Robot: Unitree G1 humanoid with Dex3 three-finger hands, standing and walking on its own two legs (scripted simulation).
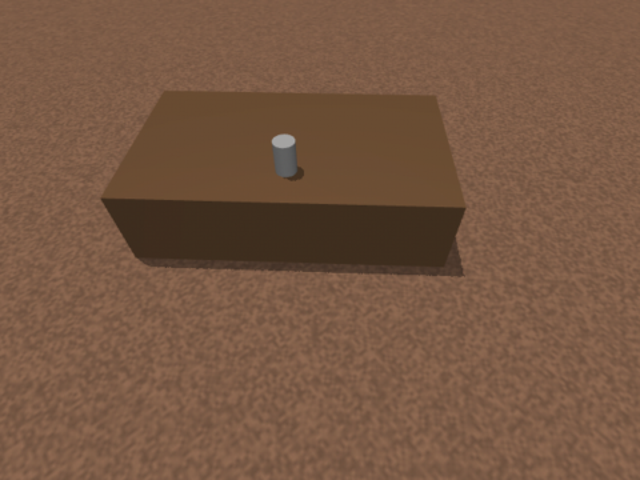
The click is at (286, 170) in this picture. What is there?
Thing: squat round
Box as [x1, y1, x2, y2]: [272, 134, 296, 176]
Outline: 277,135 272,139 275,171 277,174 281,176 290,176 296,172 294,138 287,134
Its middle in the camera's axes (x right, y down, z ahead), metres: -0.14 -0.30 +1.39
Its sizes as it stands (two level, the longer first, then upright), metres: 0.080 0.080 0.126
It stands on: a support 0.33 m high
